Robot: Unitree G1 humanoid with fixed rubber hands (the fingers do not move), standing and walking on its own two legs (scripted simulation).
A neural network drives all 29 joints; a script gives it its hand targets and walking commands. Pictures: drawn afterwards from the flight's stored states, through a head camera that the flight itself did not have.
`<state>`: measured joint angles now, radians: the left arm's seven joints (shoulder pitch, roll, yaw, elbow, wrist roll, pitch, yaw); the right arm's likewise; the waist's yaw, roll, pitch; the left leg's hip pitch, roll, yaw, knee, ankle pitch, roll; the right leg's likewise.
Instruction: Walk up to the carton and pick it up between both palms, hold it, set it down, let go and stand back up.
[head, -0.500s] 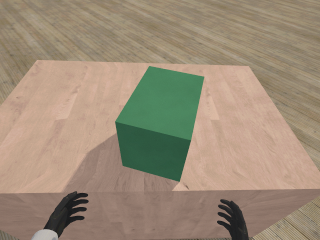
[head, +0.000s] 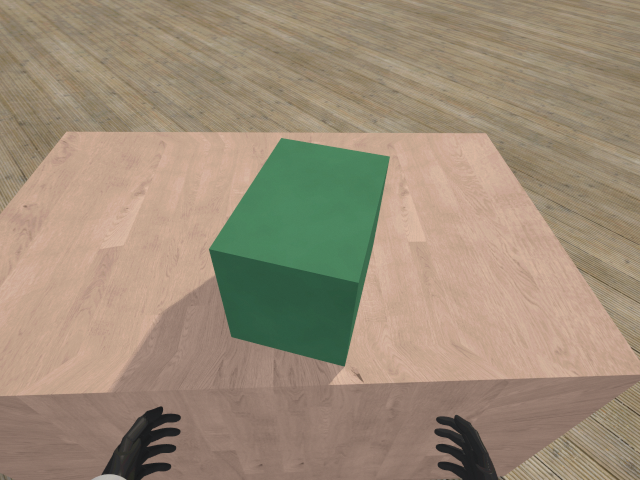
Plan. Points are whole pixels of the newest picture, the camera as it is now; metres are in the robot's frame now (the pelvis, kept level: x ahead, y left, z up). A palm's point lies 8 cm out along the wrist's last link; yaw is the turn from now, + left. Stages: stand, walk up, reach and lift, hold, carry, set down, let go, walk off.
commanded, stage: set down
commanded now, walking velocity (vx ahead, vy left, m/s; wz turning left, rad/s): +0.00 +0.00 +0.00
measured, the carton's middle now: (311, 246) +0.51 +0.04 -0.01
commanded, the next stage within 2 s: let go in 0.04 s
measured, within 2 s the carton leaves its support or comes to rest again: neither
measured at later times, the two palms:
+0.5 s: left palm (149, 471) +0.16 +0.22 -0.08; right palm out of the picture +0.15 -0.23 -0.08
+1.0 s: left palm out of the picture +0.05 +0.27 -0.10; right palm out of the picture +0.05 -0.24 -0.12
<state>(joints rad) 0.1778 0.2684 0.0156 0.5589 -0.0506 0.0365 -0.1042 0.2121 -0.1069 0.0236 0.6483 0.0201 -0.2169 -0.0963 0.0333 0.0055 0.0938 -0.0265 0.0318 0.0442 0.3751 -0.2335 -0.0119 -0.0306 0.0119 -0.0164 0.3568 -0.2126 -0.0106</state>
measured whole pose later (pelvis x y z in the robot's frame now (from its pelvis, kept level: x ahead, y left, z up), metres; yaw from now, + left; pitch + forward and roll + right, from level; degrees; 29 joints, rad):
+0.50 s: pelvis +0.00 +0.00 +0.00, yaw -1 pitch -5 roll +0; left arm 0.16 0.20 0.00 0.54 0.00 0.14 0.00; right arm 0.16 -0.19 -0.03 0.75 -0.02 -0.19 0.01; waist 0.01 0.00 0.08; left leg -0.06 0.04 0.06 0.37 -0.23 -0.01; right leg -0.07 0.02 -0.01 0.36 -0.21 -0.01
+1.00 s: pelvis -0.03 +0.01 +0.00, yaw +1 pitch -3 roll +0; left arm 0.35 0.27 0.00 0.68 0.01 -0.03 0.01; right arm 0.30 -0.26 -0.01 0.82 -0.02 -0.02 0.02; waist 0.00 0.02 0.01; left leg -0.19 0.01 0.04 0.45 -0.22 0.01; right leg -0.20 -0.02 -0.02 0.45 -0.21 0.01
